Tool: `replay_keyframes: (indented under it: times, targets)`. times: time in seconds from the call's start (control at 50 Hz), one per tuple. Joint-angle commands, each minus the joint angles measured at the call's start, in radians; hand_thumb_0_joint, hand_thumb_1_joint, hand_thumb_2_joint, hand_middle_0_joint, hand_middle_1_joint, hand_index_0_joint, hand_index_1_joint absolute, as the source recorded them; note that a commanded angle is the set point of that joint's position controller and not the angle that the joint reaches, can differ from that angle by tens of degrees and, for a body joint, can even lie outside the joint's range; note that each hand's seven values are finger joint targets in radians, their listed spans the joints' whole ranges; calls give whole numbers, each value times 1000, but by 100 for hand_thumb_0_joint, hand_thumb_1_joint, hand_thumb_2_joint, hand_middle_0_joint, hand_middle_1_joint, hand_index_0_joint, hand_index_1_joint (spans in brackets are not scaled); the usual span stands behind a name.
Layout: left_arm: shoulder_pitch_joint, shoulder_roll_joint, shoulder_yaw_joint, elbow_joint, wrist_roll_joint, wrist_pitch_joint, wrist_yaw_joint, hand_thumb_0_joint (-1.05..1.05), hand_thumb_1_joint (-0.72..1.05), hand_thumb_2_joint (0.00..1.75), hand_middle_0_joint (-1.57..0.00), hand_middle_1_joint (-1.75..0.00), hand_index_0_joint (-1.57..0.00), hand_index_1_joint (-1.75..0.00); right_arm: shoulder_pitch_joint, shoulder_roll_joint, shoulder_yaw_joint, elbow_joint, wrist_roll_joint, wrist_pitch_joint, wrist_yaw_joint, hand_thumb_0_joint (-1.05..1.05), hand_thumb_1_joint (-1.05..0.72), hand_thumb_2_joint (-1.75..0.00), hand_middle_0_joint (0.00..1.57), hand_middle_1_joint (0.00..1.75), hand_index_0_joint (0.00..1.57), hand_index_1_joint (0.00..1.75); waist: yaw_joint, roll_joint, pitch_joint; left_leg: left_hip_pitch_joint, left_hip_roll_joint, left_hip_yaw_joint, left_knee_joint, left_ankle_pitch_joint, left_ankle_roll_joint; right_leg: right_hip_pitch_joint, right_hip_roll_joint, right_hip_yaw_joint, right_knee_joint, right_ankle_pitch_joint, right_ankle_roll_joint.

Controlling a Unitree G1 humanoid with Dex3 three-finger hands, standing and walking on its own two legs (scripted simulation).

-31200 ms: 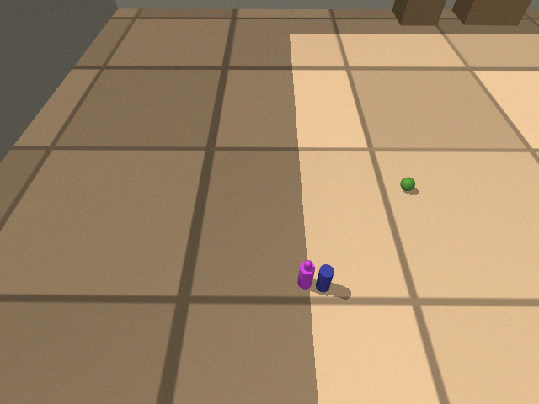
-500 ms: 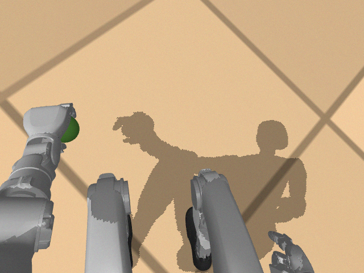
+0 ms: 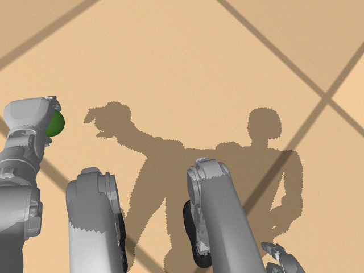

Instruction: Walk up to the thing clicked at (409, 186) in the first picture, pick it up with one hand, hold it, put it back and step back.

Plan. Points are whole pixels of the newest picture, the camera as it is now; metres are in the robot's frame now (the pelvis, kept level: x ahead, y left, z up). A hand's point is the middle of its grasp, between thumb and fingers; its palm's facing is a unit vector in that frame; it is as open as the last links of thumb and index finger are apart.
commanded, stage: crouch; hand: left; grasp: from above
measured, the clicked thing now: (48, 122) +0.45 +0.28 -0.19
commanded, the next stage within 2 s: lower in 0.18 s
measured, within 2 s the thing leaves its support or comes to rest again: rests again in 1.74 s
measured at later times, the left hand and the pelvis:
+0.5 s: hand (49, 133) +0.43 +0.29 -0.22, palm faces -0.49 -0.08 -0.87, open 9.2 cm; pelvis +0.00 +0.00 -0.03, yaw -2 degrees
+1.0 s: hand (59, 134) +0.43 +0.28 -0.28, palm faces -0.48 -0.11 -0.87, open 9.2 cm; pelvis +0.01 +0.00 -0.06, yaw -4 degrees
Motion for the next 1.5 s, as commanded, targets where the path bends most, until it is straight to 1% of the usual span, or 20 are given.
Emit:
replay_keyframes:
  times: [0.0, 0.1, 0.2, 0.3, 0.34, 0.36, 0.46, 0.62, 0.68, 0.7, 0.72, 0.76, 0.8, 0.92, 1.22, 1.24, 1.32, 1.36, 1.42, 1.48]
  targets:
    - [-364, 266, 31, -132, -12, -7, 48, 0, 48, 73, -85, -77, -88, -74, 182, -241, -68, -16, 1, -16, -8, 0, -91, -90, 20, 30, 20, 30, 0, 252, -685, 550, -19, 101, -187, 113, 51, 265, 10, -82, -249, 212, -70]
    - [-365, 269, 27, -107, -19, -11, 50, 0, 47, 71, -84, -76, -87, -72, 175, -242, -57, -6, -3, -20, -10, 0, -91, -90, 20, 30, 20, 30, 6, 247, -655, 504, -19, 102, -171, 80, 50, 243, 13, -87, -231, 177, -72]
    - [-386, 302, 37, -128, -11, -18, 47, 0, 48, 73, -85, -75, -88, -72, 177, -255, -50, -4, -4, -20, -8, 0, -91, -90, 20, 30, 20, 30, 5, 291, -685, 518, -17, 97, -145, 113, 46, 241, 14, -96, -195, 214, -71]
    - [-351, 287, 28, -90, -15, -18, 45, 0, 48, 74, -88, -73, -90, -71, 170, -254, -39, -5, -6, -16, -5, 0, -91, -90, 20, 30, 20, 30, 3, 267, -658, 487, -17, 98, -122, 125, 48, 248, 18, -99, -185, 234, -66]
    - [-350, 284, 31, -61, -15, -20, 49, 0, 48, 73, -87, -73, -90, -71, 175, -260, -33, -6, -11, -18, -3, 0, -91, -90, 20, 30, 20, 30, -12, 242, -629, 467, -16, 92, -111, 124, 50, 238, 18, -107, -178, 235, -64]
    - [-346, 266, 9, -25, -18, -21, 47, 0, 47, 71, -86, -73, -89, -70, 169, -257, -28, -3, -10, -19, -3, 0, -91, -90, 20, 30, 20, 30, -21, 226, -604, 447, -15, 91, -103, 114, 53, 228, 21, -107, -178, 230, -63]
    - [-364, 311, 33, -39, -7, -47, 57, 0, 51, 73, -89, -73, -92, -70, 168, -270, -7, -9, -24, -26, 3, 0, -91, -90, 20, 30, 20, 30, -29, 243, -602, 432, -16, 86, -69, 128, 51, 241, 21, -115, -151, 244, -58]
    - [-348, 371, 92, -75, 19, -66, 123, 0, 55, 74, -91, -76, -94, -73, 144, -286, -1, -14, -43, -33, 9, 0, -91, -90, 20, 30, 20, 30, -26, 328, -629, 470, -13, 79, -39, 136, 40, 204, 25, -130, -103, 255, -62]
    - [-332, 380, 100, -64, 20, -55, 146, 0, 55, 73, -90, -77, -93, -74, 132, -282, 2, -11, -48, -34, 15, 0, -91, -90, 20, 30, 20, 30, -20, 332, -633, 451, -10, 79, -26, 134, 41, 205, 29, -125, -95, 259, -61]
    - [-335, 363, 92, -42, 16, -49, 149, 0, 55, 76, -89, -76, -92, -73, 139, -285, 5, -11, -52, -39, 18, 0, -90, -89, 20, 30, 20, 30, -41, 320, -593, 431, -10, 78, -22, 118, 43, 190, 28, -131, -95, 246, -60]
    - [-346, 366, 90, -59, 18, -46, 153, 0, 53, 76, -89, -73, -92, -71, 139, -282, 7, -9, -55, -39, 22, 0, -90, -89, 20, 30, 20, 30, -35, 339, -608, 431, -9, 79, -21, 125, 42, 205, 30, -126, -97, 254, -60]
    - [-356, 338, 63, 0, 16, -39, 151, 0, 53, 76, -90, -73, -92, -70, 142, -283, 15, -2, -61, -47, 29, 0, -90, -89, 20, 30, 20, 30, -61, 309, -574, 414, -6, 68, -6, 117, 45, 186, 35, -135, -92, 251, -58]
    - [-338, 363, 83, 7, 6, -35, 154, 0, 51, 76, -88, -74, -90, -71, 143, -286, 20, -4, -62, -49, 32, 0, -90, -89, 20, 30, 20, 30, -50, 293, -589, 395, -5, 65, 9, 138, 48, 225, 36, -131, -91, 272, -53]
    - [-317, 368, 79, 51, -12, -39, 150, 0, 55, 75, -89, -76, -92, -73, 136, -295, 38, -7, -70, -67, 52, 0, -90, -89, 20, 30, 20, 30, -61, 279, -571, 374, -1, 53, 33, 142, 48, 239, 45, -145, -70, 277, -53]
    - [-303, 436, 127, 47, 12, -63, 222, 0, 59, 73, -91, -76, -95, -72, 111, -336, 72, -22, -91, -96, 86, 0, -90, -89, 20, 30, 20, 30, -78, 338, -546, 401, 6, 33, 49, 169, 40, 243, 60, -181, -47, 312, -53]
    - [-279, 428, 125, 67, 13, -59, 226, 0, 59, 73, -91, -76, -95, -72, 113, -324, 74, -19, -91, -98, 89, 0, -90, -89, 20, 30, 20, 30, -72, 347, -545, 409, 9, 35, 46, 173, 39, 257, 60, -174, -43, 320, -52]
    - [-310, 414, 99, 96, 12, -56, 235, 0, 60, 73, -91, -77, -95, -73, 102, -336, 80, -17, -101, -114, 98, 0, -90, -89, 20, 30, 20, 30, -102, 355, -503, 403, 10, 24, 46, 145, 36, 215, 60, -194, -34, 294, -54]
    - [-309, 434, 109, 86, 8, -53, 240, 0, 58, 72, -90, -74, -94, -70, 96, -336, 80, -17, -99, -114, 101, 0, -90, -90, 20, 30, 20, 30, -85, 373, -517, 401, 12, 21, 40, 138, 35, 221, 64, -191, -35, 284, -56]
    - [-322, 404, 77, 130, 4, -49, 242, 0, 60, 72, -91, -77, -95, -73, 94, -341, 88, -14, -110, -127, 109, 0, -90, -90, 20, 30, 20, 30, -116, 340, -473, 373, 13, 20, 54, 121, 39, 213, 64, -193, -41, 277, -52]
    - [-318, 429, 84, 117, -7, -53, 246, 0, 57, 69, -89, -74, -93, -70, 87, -341, 95, -21, -104, -133, 111, 0, -90, -90, 20, 30, 20, 30, -100, 358, -476, 377, 13, 15, 44, 117, 37, 226, 67, -189, -43, 270, -54]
